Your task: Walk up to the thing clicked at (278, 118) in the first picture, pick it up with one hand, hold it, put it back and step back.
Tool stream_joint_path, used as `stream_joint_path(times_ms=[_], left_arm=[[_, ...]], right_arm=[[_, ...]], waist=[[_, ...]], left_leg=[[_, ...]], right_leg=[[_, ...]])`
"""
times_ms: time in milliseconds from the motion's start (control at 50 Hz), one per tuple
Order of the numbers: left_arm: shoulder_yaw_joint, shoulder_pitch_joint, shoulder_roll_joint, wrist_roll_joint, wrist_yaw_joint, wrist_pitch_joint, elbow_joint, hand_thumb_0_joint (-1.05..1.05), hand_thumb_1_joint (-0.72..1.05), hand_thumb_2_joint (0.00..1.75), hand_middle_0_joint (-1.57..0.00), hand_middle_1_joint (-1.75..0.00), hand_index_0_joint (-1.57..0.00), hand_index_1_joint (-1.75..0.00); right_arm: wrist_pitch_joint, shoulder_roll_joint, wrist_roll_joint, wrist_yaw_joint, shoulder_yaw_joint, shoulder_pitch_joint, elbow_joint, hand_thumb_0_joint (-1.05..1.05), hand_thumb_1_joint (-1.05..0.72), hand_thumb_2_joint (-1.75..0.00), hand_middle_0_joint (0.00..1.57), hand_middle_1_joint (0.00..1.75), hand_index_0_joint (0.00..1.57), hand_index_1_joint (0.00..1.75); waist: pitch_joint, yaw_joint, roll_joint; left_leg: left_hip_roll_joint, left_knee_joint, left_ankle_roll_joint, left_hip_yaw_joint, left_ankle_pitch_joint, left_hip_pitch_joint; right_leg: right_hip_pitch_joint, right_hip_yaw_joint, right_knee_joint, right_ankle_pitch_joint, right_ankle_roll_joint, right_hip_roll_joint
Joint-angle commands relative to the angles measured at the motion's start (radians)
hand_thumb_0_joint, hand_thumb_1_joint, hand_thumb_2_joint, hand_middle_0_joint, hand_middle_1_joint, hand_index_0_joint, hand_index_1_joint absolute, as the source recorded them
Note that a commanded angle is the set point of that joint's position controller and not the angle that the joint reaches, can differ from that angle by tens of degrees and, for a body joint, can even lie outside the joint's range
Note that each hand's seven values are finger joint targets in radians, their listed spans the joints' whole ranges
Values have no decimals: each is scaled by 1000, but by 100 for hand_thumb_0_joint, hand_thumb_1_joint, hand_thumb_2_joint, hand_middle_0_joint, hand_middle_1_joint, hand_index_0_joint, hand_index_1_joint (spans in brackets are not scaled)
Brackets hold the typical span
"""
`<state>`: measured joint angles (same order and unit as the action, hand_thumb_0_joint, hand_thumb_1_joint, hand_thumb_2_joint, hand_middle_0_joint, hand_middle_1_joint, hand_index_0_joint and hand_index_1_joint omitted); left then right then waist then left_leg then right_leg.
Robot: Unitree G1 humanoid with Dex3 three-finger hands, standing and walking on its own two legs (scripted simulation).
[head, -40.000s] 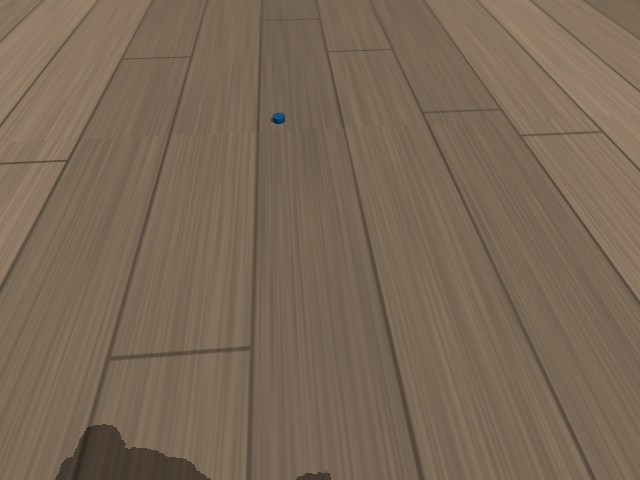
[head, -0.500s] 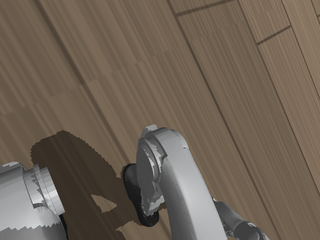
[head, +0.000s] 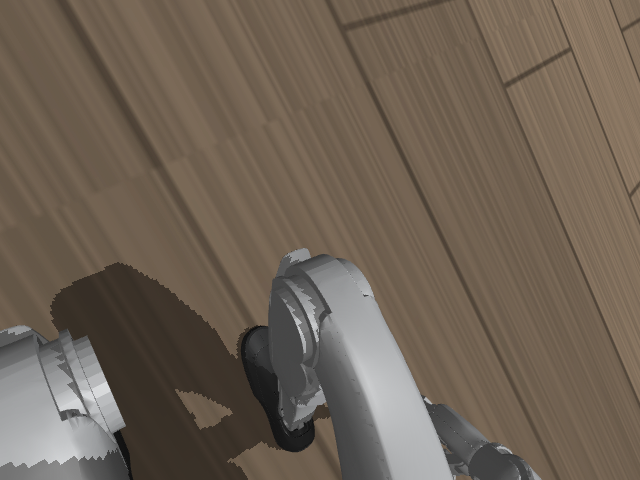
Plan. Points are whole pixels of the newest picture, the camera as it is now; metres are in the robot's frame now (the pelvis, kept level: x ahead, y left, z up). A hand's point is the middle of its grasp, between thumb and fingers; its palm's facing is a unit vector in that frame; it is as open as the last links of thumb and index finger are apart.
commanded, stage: open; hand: left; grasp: from above
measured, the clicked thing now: out of the picture +0.43 +0.40 -0.28
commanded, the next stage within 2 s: withdraw in 0.46 s
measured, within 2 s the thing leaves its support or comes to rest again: neither
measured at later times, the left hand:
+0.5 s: hand out of the picture +0.41 +0.38 -0.24, palm faces -0.43 -0.17 -0.89, open 13.9 cm
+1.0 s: hand out of the picture +0.43 +0.42 -0.12, palm faces -0.35 -0.08 -0.93, open 14.0 cm
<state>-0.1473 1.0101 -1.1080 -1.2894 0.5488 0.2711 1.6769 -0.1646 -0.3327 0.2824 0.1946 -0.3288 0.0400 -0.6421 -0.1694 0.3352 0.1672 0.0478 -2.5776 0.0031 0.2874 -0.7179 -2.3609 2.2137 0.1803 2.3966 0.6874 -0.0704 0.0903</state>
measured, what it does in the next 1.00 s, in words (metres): stands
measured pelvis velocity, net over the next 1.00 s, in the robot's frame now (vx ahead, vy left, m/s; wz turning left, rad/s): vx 0.00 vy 0.00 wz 0.06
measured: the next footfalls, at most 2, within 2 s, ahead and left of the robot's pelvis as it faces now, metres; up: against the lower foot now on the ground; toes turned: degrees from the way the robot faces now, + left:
none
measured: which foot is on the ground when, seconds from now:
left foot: down 0.00-1.00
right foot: down 0.00-1.00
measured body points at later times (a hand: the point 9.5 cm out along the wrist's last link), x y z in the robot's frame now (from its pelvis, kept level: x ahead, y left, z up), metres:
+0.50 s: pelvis +0.00 +0.00 +0.00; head +0.26 +0.15 +0.33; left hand +0.43 +0.39 -0.19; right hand +0.10 -0.25 -0.06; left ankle +0.06 +0.13 -0.26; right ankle +0.11 -0.12 -0.26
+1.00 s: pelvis +0.00 +0.00 +0.02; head +0.23 +0.12 +0.39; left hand +0.44 +0.42 -0.07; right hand +0.12 -0.25 -0.07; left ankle +0.06 +0.13 -0.26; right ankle +0.11 -0.12 -0.26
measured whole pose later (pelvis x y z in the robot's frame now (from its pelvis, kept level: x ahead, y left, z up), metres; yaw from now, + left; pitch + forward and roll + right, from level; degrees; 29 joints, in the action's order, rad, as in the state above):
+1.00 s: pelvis +0.00 +0.00 +0.02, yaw +3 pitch +32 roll -13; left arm -0.11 0.92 -0.95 -1.19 0.29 0.16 1.25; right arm -0.07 -0.30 0.17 0.20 -0.17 0.11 -0.66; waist 0.00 0.22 0.04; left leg 0.03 -2.48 0.01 0.22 -0.70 -2.36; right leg 2.22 0.13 2.35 0.70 -0.06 0.05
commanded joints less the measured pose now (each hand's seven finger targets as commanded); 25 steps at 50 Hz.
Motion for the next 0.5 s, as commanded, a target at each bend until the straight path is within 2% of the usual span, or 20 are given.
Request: stream_joint_path(times_ms=[0, 80, 100, 120, 140, 160, 180, 200, 220, 240, 260, 280, 300, 320, 340, 360, 400, 420, 460, 480], left_arm=[[-21, 196, -266, 33, 30, 3, -87, 0, -35, 82, -20, -90, -22, -88], [-8, 223, -261, 19, 25, 19, -108, 0, -42, 88, -15, -94, -16, -93], [-5, 232, -257, 21, 24, 21, -133, 0, -44, 90, -13, -96, -14, -95], [7, 240, -244, 23, 23, 24, -134, 0, -45, 90, -11, -99, -13, -97], [0, 261, -256, 35, 27, 33, -172, 0, -47, 92, -10, -99, -11, -98], [-12, 205, -265, 22, 28, 28, -98, 0, -49, 93, -8, -102, -9, -100], [-2, 193, -255, 17, 25, 25, -83, 0, -50, 94, -7, -102, -8, -100], [7, 208, -237, 19, 28, 30, -94, 0, -50, 94, -6, -103, -8, -101], [-12, 197, -256, 17, 33, 29, -72, 0, -49, 95, -7, -104, -8, -102], [12, 245, -248, 15, 30, 36, -129, 0, -49, 94, -7, -103, -8, -101], [-10, 230, -272, 13, 35, 32, -103, 0, -50, 95, -6, -104, -8, -102], [5, 247, -264, 10, 37, 35, -148, 0, -50, 95, -6, -104, -8, -102], [-25, 209, -288, 10, 42, 27, -97, 0, -50, 95, -6, -103, -7, -102], [8, 240, -251, 16, 39, 32, -123, 0, -49, 94, -6, -103, -8, -101], [-4, 202, -247, 12, 41, 28, -87, 0, -50, 96, -6, -103, -7, -102], [19, 224, -240, 9, 42, 29, -95, 0, -49, 94, -6, -104, -8, -102], [-24, 205, -293, 9, 50, 21, -69, 0, -48, 94, -6, -104, -8, -102], [-6, 221, -268, 11, 49, 25, -99, 0, -48, 94, -6, -104, -8, -101], [-17, 209, -280, 10, 47, 18, -90, 0, -48, 94, -6, -104, -8, -102], [-1, 218, -264, 11, 42, 15, -95, 0, -49, 95, -6, -103, -7, -102]], right_arm=[[-1, -336, -15, -11, 101, 153, 0, 0, -89, -90, 20, 30, 20, 30], [3, -328, -12, -14, 97, 159, 1, 0, -89, -90, 20, 30, 20, 30], [3, -328, -13, -13, 97, 158, 4, 0, -89, -90, 20, 30, 20, 30], [0, -321, -14, -12, 95, 152, 2, 0, -89, -90, 20, 30, 20, 30], [3, -323, -15, -13, 94, 160, -20, 0, -89, -90, 20, 30, 20, 30], [2, -332, -16, -15, 95, 152, -8, 0, -89, -90, 20, 30, 20, 30], [3, -339, -15, -14, 95, 168, -7, 0, -89, -90, 20, 30, 20, 30], [4, -329, -16, -15, 96, 155, -9, 0, -89, -90, 20, 30, 20, 30], [6, -323, -13, -15, 91, 161, -15, 0, -89, -90, 20, 30, 20, 30], [3, -328, -12, -14, 94, 159, -6, 0, -89, -90, 20, 30, 20, 30], [3, -328, -13, -16, 92, 154, -3, 0, -89, -90, 20, 30, 20, 30], [7, -327, -12, -14, 90, 155, -12, 0, -89, -90, 20, 30, 20, 30], [5, -335, -16, -15, 93, 152, -9, 0, -89, -90, 20, 30, 20, 30], [3, -334, -15, -13, 93, 154, -6, 0, -88, -90, 20, 30, 20, 30], [2, -329, -11, -15, 92, 145, -8, 0, -88, -90, 20, 30, 20, 30], [5, -325, -13, -15, 90, 152, -11, 0, -89, -90, 20, 30, 20, 30], [5, -333, -11, -16, 87, 161, -5, 0, -88, -90, 20, 30, 20, 30], [4, -326, -9, -15, 89, 153, 0, 0, -88, -89, 20, 30, 20, 30], [3, -331, -8, -16, 89, 154, -4, 0, -88, -89, 20, 30, 20, 30], [-1, -334, -9, -16, 89, 159, 0, 0, -88, -90, 20, 30, 20, 30]], waist=[[628, 28, -559], [631, 38, -553], [640, 29, -564], [633, 34, -571], [658, 22, -577], [655, 31, -564], [639, 43, -551], [629, 34, -559], [621, 36, -549], [620, 38, -574], [627, 28, -571], [649, 21, -589], [648, 25, -583], [636, 33, -575], [640, 31, -569], [627, 34, -564], [627, 31, -538], [629, 23, -536], [648, 26, -564], [638, 36, -561]], left_leg=[[29, 278, -4, -93, 236, 519], [29, 264, 1, -104, 237, 504], [29, 269, 0, -106, 249, 522], [30, 268, -2, -105, 239, 519], [31, 270, -4, -100, 258, 537], [33, 262, -3, -98, 261, 537], [30, 266, -3, -98, 277, 537], [33, 273, -6, -96, 266, 533], [31, 270, -3, -97, 251, 521], [31, 271, -3, -102, 248, 527], [31, 275, -3, -101, 233, 522], [32, 279, -7, -101, 253, 544], [32, 277, -8, -96, 255, 548], [32, 274, -7, -95, 262, 541], [34, 271, -6, -96, 265, 549], [32, 266, -1, -104, 253, 515], [30, 259, 4, -110, 233, 492], [32, 259, 4, -113, 230, 481], [33, 268, -1, -106, 244, 519], [31, 265, -2, -104, 259, 524]], right_leg=[[-299, 117, -179, -268, 86, 29], [-323, 106, -190, -276, 85, 33], [-326, 108, -193, -283, 84, 33], [-311, 107, -187, -275, 87, 33], [-315, 113, -189, -289, 85, 34], [-318, 113, -186, -289, 85, 32], [-321, 117, -182, -299, 82, 32], [-306, 118, -181, -288, 85, 35], [-305, 120, -188, -281, 83, 34], [-305, 114, -193, -278, 84, 34], [-312, 112, -191, -268, 87, 31], [-314, 112, -188, -281, 88, 35], [-306, 119, -177, -280, 87, 30], [-291, 123, -174, -286, 85, 31], [-307, 119, -181, -287, 86, 35], [-310, 111, -190, -285, 85, 37], [-329, 108, -199, -275, 81, 34], [-335, 101, -202, -274, 82, 37], [-331, 108, -192, -275, 86, 37], [-319, 110, -184, -287, 84, 34]])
